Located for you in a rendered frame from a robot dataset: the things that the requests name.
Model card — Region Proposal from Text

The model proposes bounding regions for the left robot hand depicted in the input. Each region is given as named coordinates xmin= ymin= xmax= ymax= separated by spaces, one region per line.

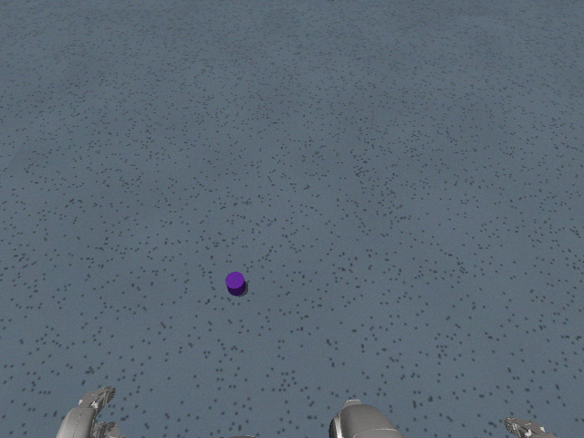
xmin=56 ymin=386 xmax=126 ymax=438

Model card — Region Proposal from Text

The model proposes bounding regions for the tin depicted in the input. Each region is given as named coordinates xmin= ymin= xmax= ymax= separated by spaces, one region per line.
xmin=225 ymin=272 xmax=245 ymax=296

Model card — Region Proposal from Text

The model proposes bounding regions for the right robot hand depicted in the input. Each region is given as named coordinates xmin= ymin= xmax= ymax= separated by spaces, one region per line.
xmin=504 ymin=417 xmax=557 ymax=438

